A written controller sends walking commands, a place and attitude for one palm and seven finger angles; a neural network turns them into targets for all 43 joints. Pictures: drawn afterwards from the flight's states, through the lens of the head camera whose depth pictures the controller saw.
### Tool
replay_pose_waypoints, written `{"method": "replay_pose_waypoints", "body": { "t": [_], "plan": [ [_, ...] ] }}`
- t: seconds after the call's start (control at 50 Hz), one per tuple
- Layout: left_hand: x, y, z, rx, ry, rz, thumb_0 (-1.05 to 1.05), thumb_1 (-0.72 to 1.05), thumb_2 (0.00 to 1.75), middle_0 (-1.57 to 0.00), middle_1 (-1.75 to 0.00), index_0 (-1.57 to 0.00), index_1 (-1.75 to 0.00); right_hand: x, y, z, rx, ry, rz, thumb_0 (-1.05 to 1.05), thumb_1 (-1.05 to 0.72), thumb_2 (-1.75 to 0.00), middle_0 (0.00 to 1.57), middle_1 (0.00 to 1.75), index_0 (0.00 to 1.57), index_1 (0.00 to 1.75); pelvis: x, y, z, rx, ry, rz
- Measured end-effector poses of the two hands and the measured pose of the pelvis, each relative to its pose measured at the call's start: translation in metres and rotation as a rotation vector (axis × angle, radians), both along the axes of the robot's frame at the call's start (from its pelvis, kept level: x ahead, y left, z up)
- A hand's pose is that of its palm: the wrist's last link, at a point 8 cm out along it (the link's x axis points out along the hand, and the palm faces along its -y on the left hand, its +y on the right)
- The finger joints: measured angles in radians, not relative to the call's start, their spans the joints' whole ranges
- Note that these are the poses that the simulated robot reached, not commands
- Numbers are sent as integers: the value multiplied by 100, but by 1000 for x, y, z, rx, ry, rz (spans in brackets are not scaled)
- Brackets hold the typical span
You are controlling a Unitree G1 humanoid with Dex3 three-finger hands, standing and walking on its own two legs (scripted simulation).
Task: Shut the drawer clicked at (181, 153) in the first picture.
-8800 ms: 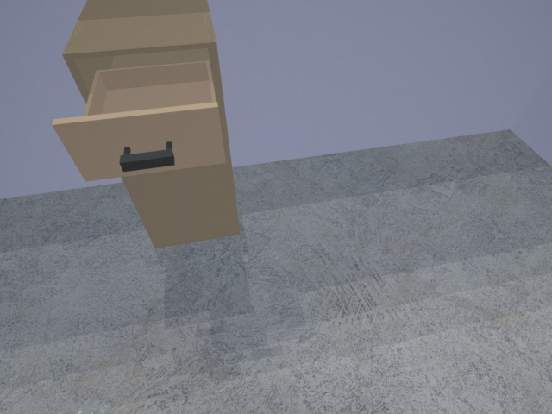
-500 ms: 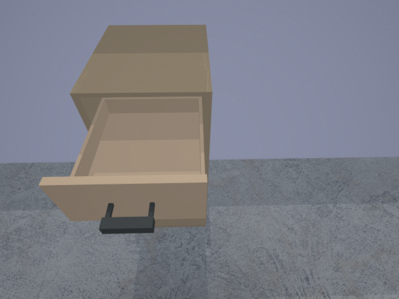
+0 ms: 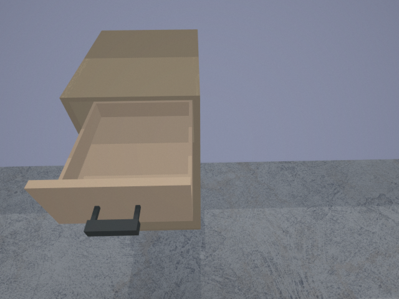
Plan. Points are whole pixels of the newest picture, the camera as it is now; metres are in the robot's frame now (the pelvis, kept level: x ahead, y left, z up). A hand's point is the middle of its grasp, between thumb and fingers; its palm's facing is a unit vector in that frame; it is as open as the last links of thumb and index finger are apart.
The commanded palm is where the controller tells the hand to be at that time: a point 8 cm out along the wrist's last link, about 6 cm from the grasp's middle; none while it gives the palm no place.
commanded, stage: raise the hand and make a fist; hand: left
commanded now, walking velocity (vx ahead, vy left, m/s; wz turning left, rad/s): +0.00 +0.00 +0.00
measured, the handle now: (115, 218) +0.28 +0.20 -0.01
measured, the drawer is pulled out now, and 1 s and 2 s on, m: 0.28 0.27 0.27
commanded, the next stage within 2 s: bring the fist close to the handle in 1.94 s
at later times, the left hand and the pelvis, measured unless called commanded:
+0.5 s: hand out of the picture +0.13 +0.15 -0.02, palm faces +0.13 -0.99 -0.03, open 6.0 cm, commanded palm +0.09 +0.21 -0.02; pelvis -0.01 -0.02 -0.08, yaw +4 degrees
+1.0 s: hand (116, 290) +0.14 +0.15 +0.02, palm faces +0.09 -1.00 -0.05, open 3.4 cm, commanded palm +0.08 +0.20 +0.03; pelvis +0.00 -0.01 -0.07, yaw +3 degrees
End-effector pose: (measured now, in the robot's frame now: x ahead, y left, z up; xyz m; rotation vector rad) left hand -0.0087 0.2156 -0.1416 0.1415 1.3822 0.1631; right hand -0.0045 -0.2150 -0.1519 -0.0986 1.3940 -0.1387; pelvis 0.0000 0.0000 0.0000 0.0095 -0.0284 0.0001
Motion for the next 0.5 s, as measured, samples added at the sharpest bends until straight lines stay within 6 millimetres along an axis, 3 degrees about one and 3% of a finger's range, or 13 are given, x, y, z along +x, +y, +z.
{"method": "replay_pose_waypoints", "body": {
  "t": [0.08, 0.16, 0.24, 0.34, 0.42, 0.5],
  "plan": [
    [5, 1, 4, 13, -31, 44, 1, 92, 90, -20, -30, -20, -30, -1, -2, 2, -5, -16, 3, 0, -91, -90, 20, 30, 20, 30, -2, -3, -1, -6, 2, 6],
    [76, 18, 67, 118, -524, 104, 4, 96, 90, -22, -32, -22, -32, 34, -20, 15, -80, -301, 20, 2, -92, -90, 20, 30, 21, 30, -1, -4, -6, -2, 11, 35],
    [147, 6, 129, 76, -1016, 52, 3, 95, 90, -26, -37, -25, -36, 93, -39, 31, -125, -583, 80, 2, -92, -90, 20, 30, 21, 30, -7, -4, -18, -3, 63, 56],
    [135, -7, 104, -43, -1168, 33, 1, 93, 90, -34, -45, -22, -38, 169, -51, 58, -164, -862, 171, 2, -91, -90, 20, 30, 20, 30, -10, -11, -47, 3, 164, 32],
    [116, -17, 116, -46, -1353, -69, 1, 92, 90, -41, -53, -32, -47, 219, -44, 65, -165, -989, 266, 1, -91, -90, 20, 30, 20, 30, -10, -16, -71, -13, 206, 43],
    [108, -17, 122, -25, -1401, -71, 1, 91, 90, -49, -62, -44, -58, 250, -21, 56, -104, -1026, 304, 1, -91, -90, 20, 30, 20, 30, -11, -19, -85, -30, 219, 65]
  ]
}}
